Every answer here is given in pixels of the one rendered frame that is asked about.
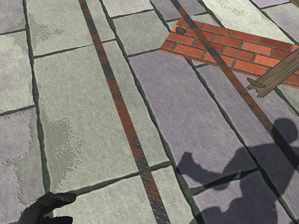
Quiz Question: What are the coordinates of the robot left hand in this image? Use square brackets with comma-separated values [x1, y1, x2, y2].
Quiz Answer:
[17, 192, 77, 224]

